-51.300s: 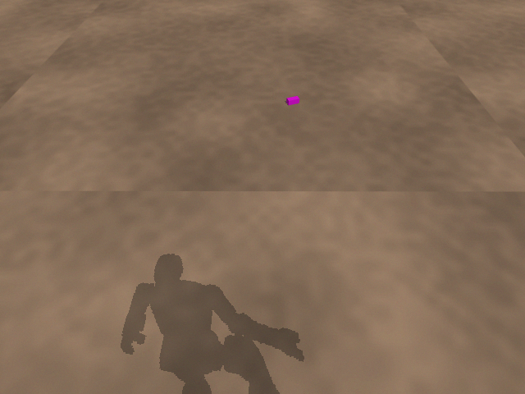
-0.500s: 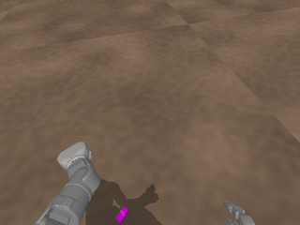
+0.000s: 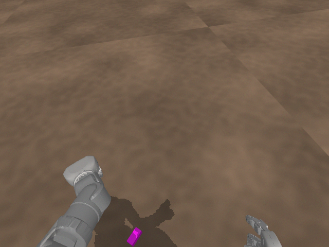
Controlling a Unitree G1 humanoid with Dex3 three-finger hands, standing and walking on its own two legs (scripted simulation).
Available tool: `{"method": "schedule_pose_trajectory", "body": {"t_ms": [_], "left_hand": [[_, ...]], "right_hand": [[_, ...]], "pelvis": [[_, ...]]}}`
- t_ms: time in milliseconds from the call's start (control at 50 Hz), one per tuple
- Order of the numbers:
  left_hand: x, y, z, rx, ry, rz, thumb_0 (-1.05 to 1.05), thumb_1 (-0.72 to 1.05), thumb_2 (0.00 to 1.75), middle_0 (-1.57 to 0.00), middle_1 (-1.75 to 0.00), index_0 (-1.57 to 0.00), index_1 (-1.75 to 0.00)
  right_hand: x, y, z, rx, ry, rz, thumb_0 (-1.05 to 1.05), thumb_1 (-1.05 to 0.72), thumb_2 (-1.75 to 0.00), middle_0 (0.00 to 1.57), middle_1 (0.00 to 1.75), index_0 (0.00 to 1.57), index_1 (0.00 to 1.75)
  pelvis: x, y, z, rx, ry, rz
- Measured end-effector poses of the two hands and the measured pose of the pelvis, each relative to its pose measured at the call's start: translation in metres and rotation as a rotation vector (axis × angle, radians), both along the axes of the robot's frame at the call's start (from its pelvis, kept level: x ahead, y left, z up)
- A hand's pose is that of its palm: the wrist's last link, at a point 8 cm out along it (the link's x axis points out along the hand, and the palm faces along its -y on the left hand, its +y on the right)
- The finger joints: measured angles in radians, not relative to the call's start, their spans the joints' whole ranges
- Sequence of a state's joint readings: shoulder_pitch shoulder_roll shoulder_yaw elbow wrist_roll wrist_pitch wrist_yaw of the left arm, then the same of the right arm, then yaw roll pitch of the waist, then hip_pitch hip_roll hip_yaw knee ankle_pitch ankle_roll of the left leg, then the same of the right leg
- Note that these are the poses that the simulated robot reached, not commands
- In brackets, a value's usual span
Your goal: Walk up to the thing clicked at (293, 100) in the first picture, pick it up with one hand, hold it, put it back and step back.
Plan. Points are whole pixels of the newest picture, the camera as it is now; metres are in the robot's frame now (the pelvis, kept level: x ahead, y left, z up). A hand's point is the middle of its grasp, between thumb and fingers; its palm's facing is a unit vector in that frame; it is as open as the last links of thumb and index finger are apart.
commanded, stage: hold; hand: left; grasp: from above
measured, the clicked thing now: (134, 236) +0.34 +0.24 -0.75
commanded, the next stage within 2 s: crouch in 0.10 s
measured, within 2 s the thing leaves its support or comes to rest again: neither
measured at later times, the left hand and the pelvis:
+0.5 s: hand (96, 193) +0.29 +0.23 -0.07, palm faces -0.37 -0.26 -0.89, open 5.8 cm; pelvis -0.01 +0.00 +0.00, yaw +0 degrees
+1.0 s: hand (120, 204) +0.35 +0.22 -0.31, palm faces -0.31 -0.24 -0.92, open 4.6 cm; pelvis -0.06 +0.01 -0.19, yaw -2 degrees
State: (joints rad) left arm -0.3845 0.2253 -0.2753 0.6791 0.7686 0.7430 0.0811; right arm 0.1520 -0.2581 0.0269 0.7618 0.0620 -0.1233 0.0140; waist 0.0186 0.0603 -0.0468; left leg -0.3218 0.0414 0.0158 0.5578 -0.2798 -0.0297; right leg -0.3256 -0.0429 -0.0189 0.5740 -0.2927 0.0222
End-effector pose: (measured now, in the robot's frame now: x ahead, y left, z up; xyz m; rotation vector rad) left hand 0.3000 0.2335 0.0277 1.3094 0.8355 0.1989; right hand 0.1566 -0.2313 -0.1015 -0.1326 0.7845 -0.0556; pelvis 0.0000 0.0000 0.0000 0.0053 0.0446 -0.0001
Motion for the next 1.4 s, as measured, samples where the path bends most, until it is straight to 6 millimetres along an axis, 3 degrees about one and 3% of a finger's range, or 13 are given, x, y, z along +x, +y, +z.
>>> {"method": "schedule_pose_trajectory", "body": {"t_ms": [360, 500, 620, 800, 940, 1160, 1400], "left_hand": [[0.001, 0.0, -0.008, 0.015, 0.004, -0.002, 0.0, 0.58, 0.21, -0.96, -0.37, -0.99, -0.33], [-0.003, -0.003, -0.04, 0.019, 0.057, -0.024, 0.0, 0.59, 0.16, -0.97, -0.32, -1.01, -0.27], [-0.001, -0.002, -0.084, 0.037, 0.084, -0.042, 0.0, 0.6, 0.12, -0.97, -0.31, -1.02, -0.25], [0.031, -0.006, -0.177, 0.07, 0.008, -0.057, 0.0, 0.64, 0.15, -1.03, -0.29, -1.07, -0.24], [0.05, -0.008, -0.252, 0.062, -0.015, -0.016, 0.0, 0.67, 0.21, -1.08, -0.27, -1.11, -0.24], [0.064, -0.012, -0.35, 0.019, -0.011, -0.061, 0.0, 0.71, 0.16, -1.11, -0.28, -1.14, -0.23], [0.077, -0.008, -0.433, 0.008, -0.024, -0.098, 0.0, 0.7, 0.11, -1.1, -0.24, -1.14, -0.2]], "right_hand": [[-0.016, -0.002, -0.005, -0.003, 0.043, -0.007, 0.01, -0.89, -0.9, 0.2, 0.3, 0.2, 0.3], [-0.032, -0.008, -0.008, -0.023, 0.067, -0.012, 0.01, -0.88, -0.89, 0.2, 0.3, 0.2, 0.3], [-0.064, -0.021, -0.025, -0.066, 0.156, -0.037, 0.01, -0.87, -0.89, 0.2, 0.3, 0.2, 0.3], [-0.136, -0.04, -0.099, -0.136, 0.351, -0.088, 0.01, -0.88, -0.89, 0.2, 0.3, 0.2, 0.3], [-0.178, -0.032, -0.173, -0.111, 0.459, -0.116, 0.01, -0.88, -0.89, 0.2, 0.3, 0.2, 0.3], [-0.205, -0.01, -0.27, -0.058, 0.501, -0.097, 0.01, -0.89, -0.89, 0.2, 0.3, 0.2, 0.3], [-0.221, -0.02, -0.346, -0.087, 0.525, -0.066, 0.01, -0.89, -0.89, 0.2, 0.3, 0.2, 0.3]], "pelvis": [[-0.002, 0.001, 0.0, -0.002, 0.004, -0.001], [-0.007, 0.001, -0.004, -0.002, 0.028, 0.0], [-0.015, 0.001, -0.02, -0.007, 0.113, -0.001], [-0.039, 0.005, -0.096, -0.024, 0.33, -0.012], [-0.057, 0.008, -0.162, -0.037, 0.465, -0.022], [-0.079, 0.009, -0.249, -0.05, 0.551, -0.032], [-0.092, 0.011, -0.33, -0.057, 0.58, -0.037]]}}
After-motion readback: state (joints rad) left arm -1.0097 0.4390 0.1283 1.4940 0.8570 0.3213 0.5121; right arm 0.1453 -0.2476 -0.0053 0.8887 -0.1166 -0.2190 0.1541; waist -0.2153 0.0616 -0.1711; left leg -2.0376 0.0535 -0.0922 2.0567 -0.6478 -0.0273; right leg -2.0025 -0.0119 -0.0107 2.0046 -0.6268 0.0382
